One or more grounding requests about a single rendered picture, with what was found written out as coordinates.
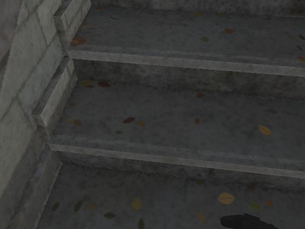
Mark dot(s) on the right robot hand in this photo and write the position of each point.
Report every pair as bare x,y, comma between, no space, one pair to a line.
245,221

